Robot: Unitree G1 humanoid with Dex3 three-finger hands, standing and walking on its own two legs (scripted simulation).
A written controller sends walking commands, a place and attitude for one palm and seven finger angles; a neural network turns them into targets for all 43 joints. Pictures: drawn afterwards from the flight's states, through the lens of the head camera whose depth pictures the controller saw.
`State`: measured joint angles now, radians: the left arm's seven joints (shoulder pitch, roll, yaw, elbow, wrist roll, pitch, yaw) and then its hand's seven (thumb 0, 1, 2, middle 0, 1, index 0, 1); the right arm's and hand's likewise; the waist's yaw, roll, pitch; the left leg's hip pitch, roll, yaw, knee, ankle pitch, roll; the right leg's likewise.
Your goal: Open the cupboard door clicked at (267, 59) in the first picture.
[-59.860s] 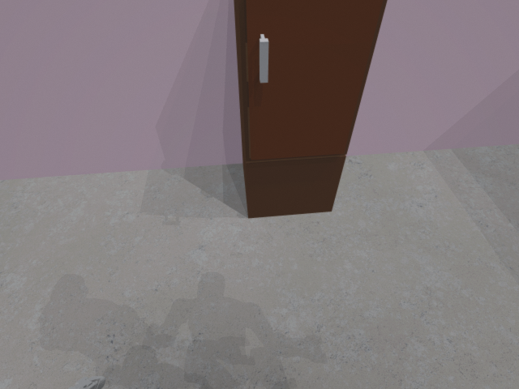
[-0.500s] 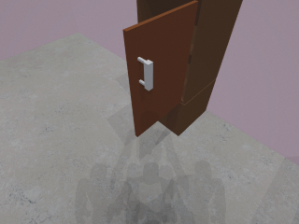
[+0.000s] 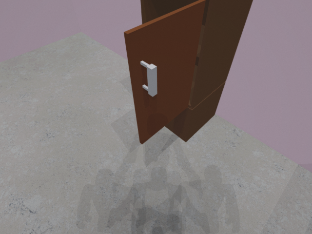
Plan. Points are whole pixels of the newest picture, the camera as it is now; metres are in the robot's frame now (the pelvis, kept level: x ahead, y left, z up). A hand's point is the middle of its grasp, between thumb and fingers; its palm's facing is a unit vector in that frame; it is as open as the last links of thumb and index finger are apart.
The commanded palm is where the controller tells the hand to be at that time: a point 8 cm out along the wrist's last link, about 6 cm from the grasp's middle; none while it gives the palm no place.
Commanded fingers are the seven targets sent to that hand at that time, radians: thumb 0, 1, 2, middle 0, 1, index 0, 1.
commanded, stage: stand and wait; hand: left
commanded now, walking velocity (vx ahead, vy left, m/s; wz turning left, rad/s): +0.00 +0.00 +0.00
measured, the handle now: (148, 78) +0.61 +0.07 +0.05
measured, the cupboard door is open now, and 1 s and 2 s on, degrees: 90 90 90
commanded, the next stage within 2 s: none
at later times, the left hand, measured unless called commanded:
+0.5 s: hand out of the picture +0.07 +0.22 -0.16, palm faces +0.00 -0.95 -0.30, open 7.4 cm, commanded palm none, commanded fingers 0.00 0.90 0.90 -0.20 -0.30 -0.20 -0.30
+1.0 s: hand out of the picture +0.06 +0.21 -0.17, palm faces -0.01 -0.96 -0.27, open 7.4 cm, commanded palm none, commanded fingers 0.00 0.90 0.90 -0.20 -0.30 -0.20 -0.30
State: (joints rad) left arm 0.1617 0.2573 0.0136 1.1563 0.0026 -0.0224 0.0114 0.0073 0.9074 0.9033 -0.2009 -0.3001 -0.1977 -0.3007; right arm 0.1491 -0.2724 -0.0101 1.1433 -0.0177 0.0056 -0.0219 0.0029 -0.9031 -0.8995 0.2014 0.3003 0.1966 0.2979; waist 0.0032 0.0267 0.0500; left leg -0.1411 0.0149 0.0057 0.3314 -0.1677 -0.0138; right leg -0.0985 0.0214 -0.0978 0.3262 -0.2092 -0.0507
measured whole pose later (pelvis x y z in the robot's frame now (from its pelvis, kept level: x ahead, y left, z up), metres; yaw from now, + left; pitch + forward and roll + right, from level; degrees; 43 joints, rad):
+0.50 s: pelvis +0.01 +0.00 +0.00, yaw -1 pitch -1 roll +0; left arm 0.15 0.26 0.01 1.14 0.00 -0.02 0.02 0.01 0.91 0.90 -0.20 -0.30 -0.20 -0.30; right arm 0.16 -0.26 0.00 1.14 -0.02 0.00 -0.02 0.00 -0.90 -0.90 0.20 0.30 0.20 0.30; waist 0.00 0.02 0.05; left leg -0.11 0.02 0.02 0.31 -0.18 -0.02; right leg -0.07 0.03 -0.09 0.30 -0.21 -0.05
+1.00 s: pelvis +0.02 +0.00 +0.00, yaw -1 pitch -1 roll +0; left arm 0.18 0.24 0.01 1.15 0.00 -0.02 0.02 0.01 0.91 0.90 -0.20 -0.30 -0.20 -0.30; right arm 0.17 -0.24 0.00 1.15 -0.01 0.00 -0.03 0.00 -0.90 -0.90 0.20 0.30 0.20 0.30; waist 0.00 0.01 0.05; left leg -0.11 0.02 0.02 0.31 -0.19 -0.02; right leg -0.07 0.03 -0.08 0.30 -0.22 -0.05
